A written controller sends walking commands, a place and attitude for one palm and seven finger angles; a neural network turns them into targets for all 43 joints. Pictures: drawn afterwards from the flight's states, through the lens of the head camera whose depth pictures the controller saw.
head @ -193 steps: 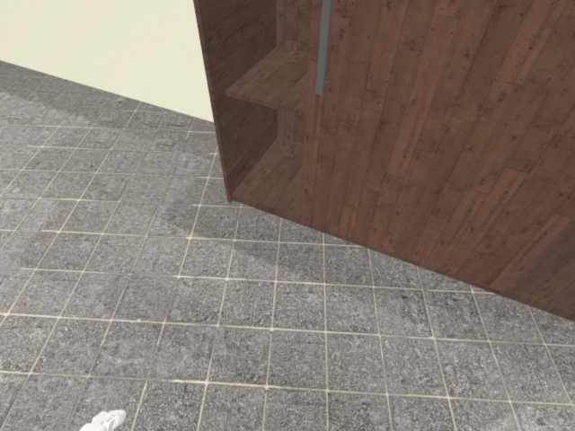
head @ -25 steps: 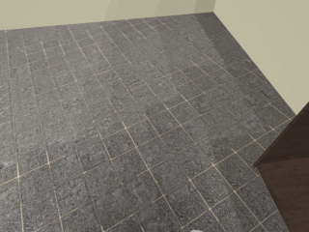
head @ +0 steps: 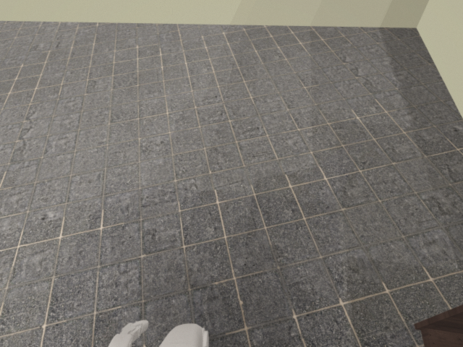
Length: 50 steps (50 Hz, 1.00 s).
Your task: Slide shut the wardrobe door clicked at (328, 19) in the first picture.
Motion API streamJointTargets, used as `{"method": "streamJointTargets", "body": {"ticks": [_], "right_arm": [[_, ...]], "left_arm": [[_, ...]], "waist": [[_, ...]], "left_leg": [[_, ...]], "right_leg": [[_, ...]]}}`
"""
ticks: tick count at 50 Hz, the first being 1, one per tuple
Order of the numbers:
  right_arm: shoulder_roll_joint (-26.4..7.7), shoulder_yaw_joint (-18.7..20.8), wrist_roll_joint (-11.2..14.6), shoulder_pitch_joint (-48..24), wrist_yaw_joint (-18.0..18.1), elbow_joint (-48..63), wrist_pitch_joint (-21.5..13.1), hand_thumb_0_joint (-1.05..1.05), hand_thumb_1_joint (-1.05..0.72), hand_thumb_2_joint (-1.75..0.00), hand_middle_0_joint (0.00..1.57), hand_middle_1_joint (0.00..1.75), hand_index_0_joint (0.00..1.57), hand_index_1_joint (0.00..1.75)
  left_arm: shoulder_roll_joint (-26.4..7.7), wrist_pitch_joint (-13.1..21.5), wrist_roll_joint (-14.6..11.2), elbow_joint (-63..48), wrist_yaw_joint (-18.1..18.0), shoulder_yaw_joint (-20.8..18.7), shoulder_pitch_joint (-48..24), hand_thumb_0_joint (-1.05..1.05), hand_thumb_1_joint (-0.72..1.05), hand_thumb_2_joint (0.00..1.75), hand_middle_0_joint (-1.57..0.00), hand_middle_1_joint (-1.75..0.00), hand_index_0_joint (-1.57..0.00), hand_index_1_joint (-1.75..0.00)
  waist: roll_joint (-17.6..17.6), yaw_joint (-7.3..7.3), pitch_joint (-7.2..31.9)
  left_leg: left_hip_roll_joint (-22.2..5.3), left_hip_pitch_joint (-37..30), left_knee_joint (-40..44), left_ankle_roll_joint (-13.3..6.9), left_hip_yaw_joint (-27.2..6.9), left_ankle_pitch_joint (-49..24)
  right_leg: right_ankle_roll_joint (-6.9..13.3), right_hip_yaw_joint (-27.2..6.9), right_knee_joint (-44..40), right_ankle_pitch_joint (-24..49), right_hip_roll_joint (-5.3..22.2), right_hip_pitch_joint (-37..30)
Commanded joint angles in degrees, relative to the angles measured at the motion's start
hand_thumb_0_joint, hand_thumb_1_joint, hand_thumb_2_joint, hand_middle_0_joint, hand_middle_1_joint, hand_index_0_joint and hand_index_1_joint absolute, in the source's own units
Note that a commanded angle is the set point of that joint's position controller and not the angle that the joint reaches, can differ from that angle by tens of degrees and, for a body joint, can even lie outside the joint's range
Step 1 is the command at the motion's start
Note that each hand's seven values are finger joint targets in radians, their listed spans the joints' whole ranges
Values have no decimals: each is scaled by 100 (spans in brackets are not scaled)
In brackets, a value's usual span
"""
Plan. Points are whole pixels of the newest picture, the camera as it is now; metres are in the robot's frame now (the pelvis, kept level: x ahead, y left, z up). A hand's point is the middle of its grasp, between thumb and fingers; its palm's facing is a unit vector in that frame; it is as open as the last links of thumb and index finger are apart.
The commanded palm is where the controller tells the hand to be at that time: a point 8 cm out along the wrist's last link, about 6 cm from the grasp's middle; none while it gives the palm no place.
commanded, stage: walk to a spot facing it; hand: right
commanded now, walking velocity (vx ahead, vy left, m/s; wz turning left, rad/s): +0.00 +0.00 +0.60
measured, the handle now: out of the picture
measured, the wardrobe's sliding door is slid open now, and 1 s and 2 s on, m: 0.36 0.36 0.36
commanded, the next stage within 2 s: turn to face it in 1.68 s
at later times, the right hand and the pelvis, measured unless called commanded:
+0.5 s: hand (305, 325) +0.19 -0.13 -0.15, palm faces -0.26 +0.93 -0.27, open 7.3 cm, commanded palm none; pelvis +0.04 +0.04 +0.00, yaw +18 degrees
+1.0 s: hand (319, 304) +0.23 -0.16 -0.17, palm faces -0.52 +0.83 -0.21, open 7.4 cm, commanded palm none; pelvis +0.05 -0.02 +0.01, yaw +36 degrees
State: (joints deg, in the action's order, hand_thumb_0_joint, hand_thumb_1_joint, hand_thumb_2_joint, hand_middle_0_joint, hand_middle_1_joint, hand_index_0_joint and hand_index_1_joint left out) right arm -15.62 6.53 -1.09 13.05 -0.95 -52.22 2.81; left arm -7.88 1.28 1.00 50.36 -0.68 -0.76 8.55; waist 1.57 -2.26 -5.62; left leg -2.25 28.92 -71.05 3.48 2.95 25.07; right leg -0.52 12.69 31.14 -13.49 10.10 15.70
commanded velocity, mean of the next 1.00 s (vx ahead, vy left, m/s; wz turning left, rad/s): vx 0.00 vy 0.00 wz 0.60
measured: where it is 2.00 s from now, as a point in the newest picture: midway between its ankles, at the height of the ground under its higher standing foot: outside the picture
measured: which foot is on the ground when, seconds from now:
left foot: up 0.00-0.22, down 0.24-0.72, up 0.74-1.00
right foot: down 0.00-0.24, up 0.26-0.68, down 0.70-1.00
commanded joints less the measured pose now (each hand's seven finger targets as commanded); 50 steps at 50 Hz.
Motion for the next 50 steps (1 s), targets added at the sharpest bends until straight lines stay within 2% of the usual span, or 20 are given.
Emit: {"method": "streamJointTargets", "body": {"ticks": [1,7,9,10,11,12,13,14,15,18,28,31,33,34,35,36,37,39,42,50], "right_arm": [[74,-5,7,189,-84,487,57,0,-90,-90,20,30,20,30],[76,-32,-20,-225,-73,755,-34,0,-90,-90,20,30,20,30],[48,-31,-31,-101,-55,749,-113,0,-90,-90,20,30,20,30],[-90,-9,-35,189,-32,677,-170,0,-90,-90,20,30,20,30],[-639,71,-85,526,22,585,-271,0,-90,-90,20,30,20,30],[-1383,201,-83,803,112,510,-335,0,-90,-90,20,30,20,30],[-1433,209,19,912,185,485,-287,0,-90,-90,20,30,20,30],[-1162,174,26,584,219,513,-279,0,-90,-90,20,30,20,30],[-1036,153,34,276,229,572,-281,0,-90,-90,20,30,20,30],[-613,0,53,-263,239,658,-303,0,-90,-90,20,30,20,30],[-796,52,-13,-55,199,455,-227,0,-90,-90,20,30,20,30],[-811,77,-19,-240,191,520,-175,0,-90,-90,20,30,20,30],[-781,69,13,-422,178,530,-137,0,-90,-90,20,30,20,30],[-647,40,54,-513,165,576,-120,0,-90,-90,20,30,20,30],[-298,-13,106,-363,133,677,-89,0,-90,-90,20,30,20,30],[-200,-34,59,-278,80,739,-82,0,-90,-90,20,30,20,30],[-421,12,-20,-246,80,649,-42,0,-90,-90,20,30,20,30],[-534,147,-74,-20,1,426,30,0,-90,-90,20,30,20,30],[-312,86,-47,14,-84,390,31,0,-90,-90,20,30,20,30],[-90,-25,-10,-551,-92,577,88,0,-90,-90,20,30,20,30]], "left_arm": [[-1211,4,38,-232,-49,-390,217,0,90,90,-20,-30,-20,-30],[-1424,-62,80,-202,15,-580,321,0,90,90,-20,-30,-20,-30],[-1495,-96,87,-176,28,-614,403,0,90,90,-20,-30,-20,-30],[-1483,-118,73,-170,43,-606,443,0,90,90,-20,-30,-20,-30],[-1236,-149,23,-232,85,-536,637,0,90,90,-20,-30,-20,-30],[-768,-169,35,-518,115,-382,489,0,90,90,-20,-30,-20,-30],[-966,-245,-15,-573,13,-386,353,0,90,90,-20,-30,-20,-30],[-937,-263,-26,-507,-15,-384,341,0,90,90,-20,-30,-20,-30],[-957,-262,-6,-475,-29,-375,254,0,90,90,-20,-30,-20,-30],[-1035,-298,40,-250,-43,-388,409,0,90,90,-20,-30,-20,-30],[-904,-299,-34,-373,-79,-358,-50,0,90,90,-20,-30,-20,-30],[-883,-253,-76,-389,-110,-359,78,0,90,90,-20,-30,-20,-30],[-892,-209,-92,-270,-138,-365,444,0,90,90,-20,-30,-20,-30],[-1018,-154,-87,-199,-166,-382,752,0,90,90,-20,-30,-20,-30],[-1466,-94,-27,-220,-174,-440,808,0,90,90,-20,-30,-20,-30],[-1849,-134,7,-338,-151,-507,621,0,90,90,-20,-30,-20,-30],[-1743,-163,26,-445,-137,-463,385,0,90,90,-20,-30,-20,-30],[-1265,-104,35,-601,-187,-340,-223,0,90,90,-20,-30,-20,-30],[-1219,-50,22,-537,-184,-358,-17,0,90,90,-20,-30,-20,-30],[-1345,-75,32,-159,-124,-479,838,0,90,90,-20,-30,-20,-30]], "waist": [[-1386,150,464],[-1341,329,615],[-1170,260,811],[-907,95,1001],[489,-93,1198],[1989,-214,1199],[1404,-269,1377],[1063,-98,1192],[1256,-20,1155],[653,263,1105],[595,107,1009],[719,170,1027],[649,361,1117],[330,512,1247],[-1010,497,1364],[-2067,384,1012],[-1563,372,816],[-1265,61,436],[-948,130,602],[-1171,485,599]], "left_leg": [[-286,58,681,44,95,-375],[-240,-489,2523,-50,289,-377],[-75,-954,3297,-145,420,-640],[4,-1609,3995,-225,451,-1234],[-703,-2642,4738,-513,-547,-2269],[-2060,-2960,4978,-1136,-2725,-4597],[-2254,-2802,4906,-1536,-2517,-5059],[-1874,-2774,4885,-1459,-2017,-4718],[-1621,-2746,4866,-1362,-2026,-4505],[-1072,-2387,4750,-1171,-1252,-4721],[-1011,-2170,4867,-1458,-2163,-3894],[-924,-1715,4739,-1366,-2458,-3784],[-664,-1430,4438,-1075,-2436,-3582],[-367,-1064,4075,-829,-2202,-3108],[371,-184,3205,-470,-1577,-1397],[711,570,1838,-146,-723,814],[385,398,930,-88,-871,744],[262,320,165,30,-813,-2],[166,497,-66,131,-511,-399],[-115,376,1158,210,-105,-91]], "right_leg": [[524,-356,-1493,1020,1159,-216],[576,-157,-1064,1020,1445,-561],[400,34,-457,1320,1373,-685],[139,257,282,1307,1209,-477],[-220,472,1579,258,756,513],[-515,108,3198,-2260,-186,2048],[-440,-850,3752,-2413,-163,2021],[-418,-1068,3857,-1914,-70,2154],[-464,-1090,3947,-1600,-91,2243],[-581,-1113,3605,-789,-152,1791],[-538,-1139,1913,-1091,-564,1178],[-413,-1128,1035,-1043,-740,474],[-356,-1049,-58,-378,-834,-258],[-291,-1112,-789,138,-622,-962],[39,-2289,-1481,384,555,-1583],[530,-3181,-1672,1069,1704,-1412],[737,-3103,-1629,818,1851,-783],[516,-2097,-1694,761,1114,-246],[509,-1207,-1381,1633,719,-812],[755,-890,-1230,2092,1063,-1453]]}}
